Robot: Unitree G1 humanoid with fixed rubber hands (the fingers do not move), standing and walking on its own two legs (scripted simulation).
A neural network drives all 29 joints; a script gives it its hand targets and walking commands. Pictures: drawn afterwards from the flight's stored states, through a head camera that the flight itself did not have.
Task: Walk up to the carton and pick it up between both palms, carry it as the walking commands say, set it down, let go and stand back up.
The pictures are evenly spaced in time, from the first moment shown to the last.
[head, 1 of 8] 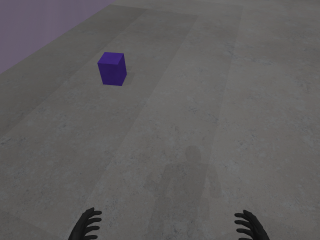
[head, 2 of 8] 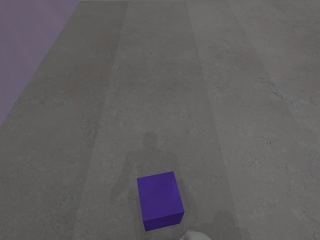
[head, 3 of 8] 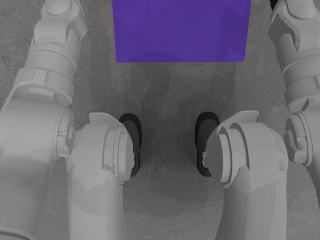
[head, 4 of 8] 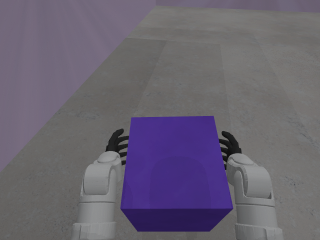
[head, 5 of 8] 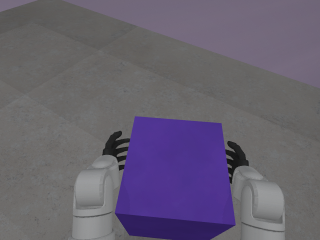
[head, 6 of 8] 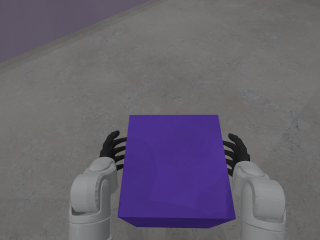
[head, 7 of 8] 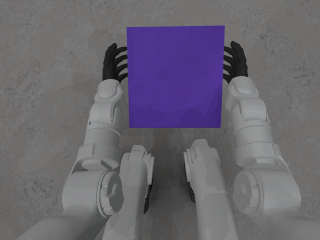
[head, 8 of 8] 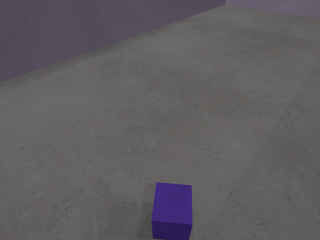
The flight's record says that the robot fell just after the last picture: no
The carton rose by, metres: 0.69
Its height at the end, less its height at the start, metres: +0.00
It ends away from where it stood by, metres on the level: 2.89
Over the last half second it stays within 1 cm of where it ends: yes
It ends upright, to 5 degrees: yes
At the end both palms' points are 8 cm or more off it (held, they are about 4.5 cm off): yes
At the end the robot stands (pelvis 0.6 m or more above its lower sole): yes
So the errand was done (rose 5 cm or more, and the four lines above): yes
